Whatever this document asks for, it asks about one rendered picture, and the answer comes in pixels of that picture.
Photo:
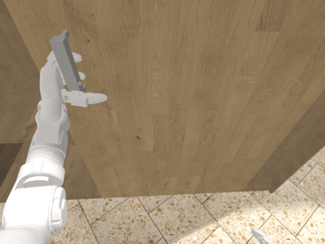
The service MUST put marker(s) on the robot left forearm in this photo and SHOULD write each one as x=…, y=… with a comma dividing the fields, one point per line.
x=48, y=148

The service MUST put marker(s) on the left robot upper arm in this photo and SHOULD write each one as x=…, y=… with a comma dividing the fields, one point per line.
x=33, y=214

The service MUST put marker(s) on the left robot hand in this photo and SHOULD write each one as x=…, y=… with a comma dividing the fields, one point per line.
x=52, y=82

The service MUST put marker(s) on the handle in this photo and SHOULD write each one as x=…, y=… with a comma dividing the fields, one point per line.
x=64, y=57

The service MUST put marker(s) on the wardrobe door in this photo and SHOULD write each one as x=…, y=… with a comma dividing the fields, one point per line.
x=307, y=129
x=200, y=93

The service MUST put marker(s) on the right robot hand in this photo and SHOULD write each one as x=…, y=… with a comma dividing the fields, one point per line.
x=263, y=238

